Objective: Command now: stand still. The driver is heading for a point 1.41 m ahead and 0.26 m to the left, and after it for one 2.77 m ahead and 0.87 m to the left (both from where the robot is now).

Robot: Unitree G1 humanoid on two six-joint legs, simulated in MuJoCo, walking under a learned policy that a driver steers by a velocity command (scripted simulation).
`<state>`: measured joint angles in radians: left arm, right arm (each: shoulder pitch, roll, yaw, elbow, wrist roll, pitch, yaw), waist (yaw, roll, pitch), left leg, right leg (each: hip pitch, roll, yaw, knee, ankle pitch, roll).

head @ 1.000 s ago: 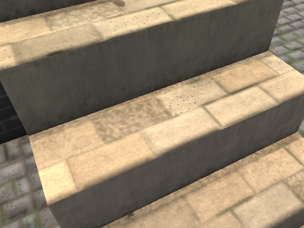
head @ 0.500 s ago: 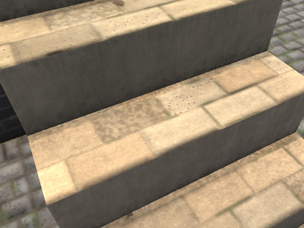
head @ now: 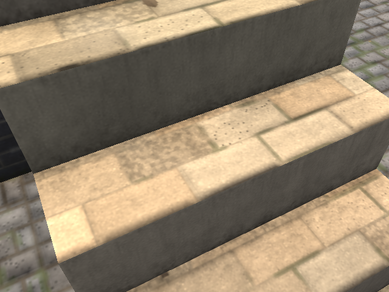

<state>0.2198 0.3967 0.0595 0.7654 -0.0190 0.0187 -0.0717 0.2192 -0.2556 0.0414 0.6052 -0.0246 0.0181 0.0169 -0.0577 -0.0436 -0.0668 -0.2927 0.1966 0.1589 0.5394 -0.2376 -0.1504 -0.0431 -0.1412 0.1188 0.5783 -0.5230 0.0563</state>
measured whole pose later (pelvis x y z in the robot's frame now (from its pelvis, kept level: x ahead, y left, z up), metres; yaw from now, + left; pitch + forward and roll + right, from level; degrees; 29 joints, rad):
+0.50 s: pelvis +0.00 +0.00 +0.00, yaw +0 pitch +2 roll +3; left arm 0.22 0.40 0.06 0.77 -0.02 0.02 -0.07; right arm 0.22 -0.26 0.04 0.60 -0.03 0.02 0.02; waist -0.06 -0.04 -0.07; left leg -0.29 0.20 0.16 0.54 -0.24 -0.15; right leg -0.04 -0.14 0.12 0.57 -0.52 0.06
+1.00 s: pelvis +0.00 +0.00 +0.00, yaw +0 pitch +2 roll +3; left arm 0.17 0.38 0.05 0.74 -0.04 0.02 -0.06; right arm 0.18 -0.25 0.05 0.58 0.02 0.04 -0.02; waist -0.05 -0.04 -0.05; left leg -0.31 0.20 0.15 0.54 -0.23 -0.15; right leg -0.03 -0.14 0.13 0.52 -0.53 0.08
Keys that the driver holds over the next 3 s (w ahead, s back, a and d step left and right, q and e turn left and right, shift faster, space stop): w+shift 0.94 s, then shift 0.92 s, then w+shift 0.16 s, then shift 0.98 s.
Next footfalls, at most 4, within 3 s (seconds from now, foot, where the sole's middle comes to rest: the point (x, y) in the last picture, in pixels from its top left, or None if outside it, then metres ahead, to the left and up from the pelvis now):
none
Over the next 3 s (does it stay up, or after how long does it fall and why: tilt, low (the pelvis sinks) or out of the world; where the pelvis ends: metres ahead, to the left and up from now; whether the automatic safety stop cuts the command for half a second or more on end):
stays up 0.00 0.00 0.00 its command is cut before an obstacle from the start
